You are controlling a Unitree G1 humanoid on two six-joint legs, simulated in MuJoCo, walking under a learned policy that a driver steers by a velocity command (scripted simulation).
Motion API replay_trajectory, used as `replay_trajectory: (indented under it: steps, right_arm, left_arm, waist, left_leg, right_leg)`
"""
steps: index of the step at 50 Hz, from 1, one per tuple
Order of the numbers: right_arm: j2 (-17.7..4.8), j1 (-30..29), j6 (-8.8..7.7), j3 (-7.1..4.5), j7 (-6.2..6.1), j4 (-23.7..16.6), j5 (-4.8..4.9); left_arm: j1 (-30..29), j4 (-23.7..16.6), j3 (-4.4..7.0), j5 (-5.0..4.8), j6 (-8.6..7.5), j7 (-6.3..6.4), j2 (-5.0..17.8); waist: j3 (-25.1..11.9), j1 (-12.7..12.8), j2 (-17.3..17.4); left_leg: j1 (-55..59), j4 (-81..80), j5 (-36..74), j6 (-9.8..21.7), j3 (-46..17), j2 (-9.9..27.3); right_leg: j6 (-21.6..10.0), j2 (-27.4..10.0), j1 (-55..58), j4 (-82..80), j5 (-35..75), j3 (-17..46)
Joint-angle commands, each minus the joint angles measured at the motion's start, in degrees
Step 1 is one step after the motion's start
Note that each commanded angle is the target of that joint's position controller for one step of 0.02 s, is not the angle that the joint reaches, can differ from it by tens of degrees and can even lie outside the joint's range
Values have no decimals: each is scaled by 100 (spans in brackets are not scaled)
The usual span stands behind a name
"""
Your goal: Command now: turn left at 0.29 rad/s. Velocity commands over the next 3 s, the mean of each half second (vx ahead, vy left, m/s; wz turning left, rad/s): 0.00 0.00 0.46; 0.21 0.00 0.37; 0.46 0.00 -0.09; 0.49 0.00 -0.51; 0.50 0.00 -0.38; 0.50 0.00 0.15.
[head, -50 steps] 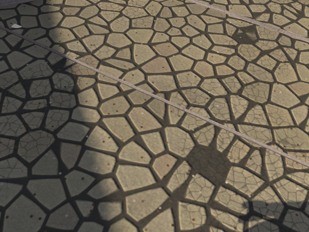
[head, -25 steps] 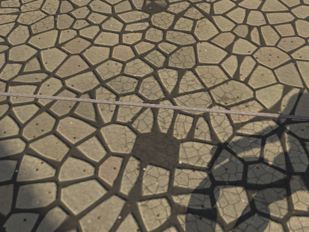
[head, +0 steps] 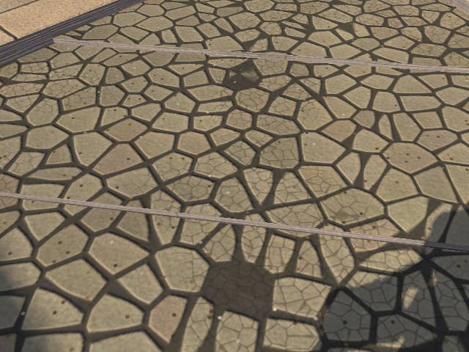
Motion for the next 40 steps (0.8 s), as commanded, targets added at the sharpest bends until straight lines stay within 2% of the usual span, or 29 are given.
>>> replay_trajectory:
  steps: [1,2,3,4,5,6,7,8,10,12,16,19,21,24,26,27,28,29,30,31,32,33,34,37,40]
  right_arm:
    - [-418,-221,-215,-147,4,-391,75]
    - [-388,-89,-264,-149,-22,-353,67]
    - [-441,48,-330,-162,-49,-354,56]
    - [-672,330,-419,-216,-50,-386,-4]
    - [-1415,384,-457,-379,-61,-566,-74]
    - [-1372,875,-421,-420,-97,-333,-101]
    - [-1333,956,-414,-424,-126,-261,-61]
    - [-1278,759,-389,-438,-127,-264,-20]
    - [-1196,393,-350,-435,-111,-370,3]
    - [-1176,465,-326,-445,-74,-361,31]
    - [-1272,804,-277,-516,-105,-312,31]
    - [-1359,881,-243,-568,-102,-347,-4]
    - [-1432,888,-235,-597,-74,-373,-58]
    - [-1490,699,-224,-612,-28,-421,-118]
    - [-1440,372,-227,-602,-17,-491,-85]
    - [-1316,303,-247,-565,-17,-506,-36]
    - [-925,602,-278,-483,-16,-499,-15]
    - [-765,486,-330,-450,-58,-798,75]
    - [-1402,199,-352,-626,-73,-688,-134]
    - [-1343,150,-340,-640,-29,-614,-166]
    - [-1216,148,-309,-605,36,-520,-171]
    - [-1120,223,-272,-581,123,-439,-194]
    - [-1042,378,-243,-543,192,-335,-212]
    - [-899,275,-269,-471,274,-260,-202]
    - [-793,-10,-336,-409,251,-196,-212]
  left_arm:
    - [198,-267,308,-19,28,10,1011]
    - [250,-238,319,-48,33,41,1010]
    - [365,-192,333,-46,7,72,997]
    - [332,-268,327,-50,-54,87,844]
    - [-98,-653,296,-114,-134,63,638]
    - [-748,-805,349,92,-167,17,856]
    - [-755,-829,367,111,-153,-36,825]
    - [-685,-748,349,86,-124,-80,765]
    - [-500,-619,338,114,-36,-134,757]
    - [-474,-595,310,101,38,-159,733]
    - [-977,-802,221,21,95,-131,675]
    - [-1302,-918,181,-7,40,-109,697]
    - [-1397,-984,170,-44,-21,-88,730]
    - [-1272,-1036,163,-162,-104,-40,772]
    - [-798,-942,184,-184,-171,13,787]
    - [-513,-860,222,-148,-221,74,859]
    - [-338,-846,305,-96,-269,135,1203]
    - [-275,-971,409,-22,-220,119,1811]
    - [-99,-811,366,-63,-178,111,1512]
    - [-239,-820,272,-56,-185,85,1203]
    - [-463,-842,231,-18,-192,55,1030]
    - [-585,-838,218,1,-218,50,975]
    - [-555,-812,209,21,-246,22,914]
    - [-187,-619,231,-8,-388,-98,872]
    - [216,-341,302,-58,-507,-138,988]
  waist:
    - [574,20,-550]
    - [589,-57,-408]
    - [571,-119,-272]
    - [355,-186,152]
    - [366,-289,1173]
    - [473,-636,889]
    - [305,-508,662]
    - [251,-344,434]
    - [19,-166,542]
    - [-210,-172,534]
    - [-155,-434,726]
    - [-144,-592,856]
    - [-182,-630,869]
    - [-186,-532,989]
    - [-101,-196,926]
    - [-88,-50,746]
    - [-239,-152,-186]
    - [-287,-43,-1638]
    - [-3,50,-830]
    - [157,-82,-645]
    - [331,-156,-689]
    - [330,-231,-977]
    - [303,-283,-1104]
    - [373,-286,-799]
    - [537,-225,-623]
  left_leg:
    - [803,-1278,-280,327,438,-247]
    - [1208,-1909,-64,407,380,-276]
    - [1570,-2478,141,447,52,-156]
    - [2073,-2881,29,518,-1019,557]
    - [2534,-3092,951,1091,-3177,2060]
    - [2356,-3116,1962,1597,-3527,2227]
    - [2407,-2955,2159,1691,-3186,2018]
    - [2235,-2829,2244,1564,-2662,1650]
    - [1949,-2670,2880,1323,-2018,1065]
    - [1777,-2572,3072,1229,-1862,827]
    - [1825,-2529,2492,1201,-2177,707]
    - [1815,-2478,2072,1211,-2541,716]
    - [1717,-2426,2194,1232,-2761,747]
    - [1451,-2406,2670,1184,-3054,708]
    - [952,-2257,2510,882,-3068,489]
    - [413,-2052,1693,603,-2899,260]
    - [-375,-1177,-385,295,-2234,-201]
    - [-1727,-30,-1805,42,-913,-1192]
    - [-1838,767,-1682,-22,-819,-825]
    - [-1814,1064,-1223,4,-816,-662]
    - [-1810,1316,-731,1,-736,-570]
    - [-1766,1590,-332,-1,-664,-554]
    - [-1739,1855,-93,-35,-562,-545]
    - [-1926,2023,446,-39,-654,-517]
    - [-2158,1514,919,-36,-755,-387]
  right_leg:
    - [-699,-1657,-388,-1228,-1846,1637]
    - [-559,-1600,-504,-1037,-1719,1541]
    - [-334,-1484,-619,-779,-1489,1403]
    - [-51,-1169,-886,108,-1326,989]
    - [319,-294,-2247,1173,-1753,-34]
    - [446,-223,-2638,1905,-2137,131]
    - [526,-249,-2664,2622,-2005,258]
    - [609,-301,-2623,3043,-1629,279]
    - [740,-277,-2434,3543,-1135,137]
    - [834,-266,-2229,3714,-987,36]
    - [898,-335,-2309,3070,-775,81]
    - [827,-291,-2094,2400,-773,175]
    - [754,-194,-1762,2036,-928,192]
    - [640,-76,-977,1396,-1163,188]
    - [547,-118,96,251,-726,206]
    - [521,-321,948,-492,-321,205]
    - [374,-1373,1936,-961,-754,1097]
    - [-227,-2956,2303,-1357,-802,3255]
    - [-426,-2811,1895,-1169,-314,3094]
    - [-380,-2460,1609,-1126,-855,2538]
    - [-261,-2083,1278,-1256,-1371,1994]
    - [-191,-1801,1112,-1356,-1615,1679]
    - [-219,-1658,989,-1451,-1655,1485]
    - [-348,-1700,896,-1630,-1829,1453]
    - [-415,-1828,1047,-1774,-1688,1404]
Next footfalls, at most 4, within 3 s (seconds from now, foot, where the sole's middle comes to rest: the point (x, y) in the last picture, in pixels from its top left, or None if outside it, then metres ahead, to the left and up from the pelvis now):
0.08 left None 0.05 0.11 -0.77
0.56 right None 0.13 -0.07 -0.77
1.10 left None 0.22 0.21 -0.77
1.62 right None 0.56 0.19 -0.77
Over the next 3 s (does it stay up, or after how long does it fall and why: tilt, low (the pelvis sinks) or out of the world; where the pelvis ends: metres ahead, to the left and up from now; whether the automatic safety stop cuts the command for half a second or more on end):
stays up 1.09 0.24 0.04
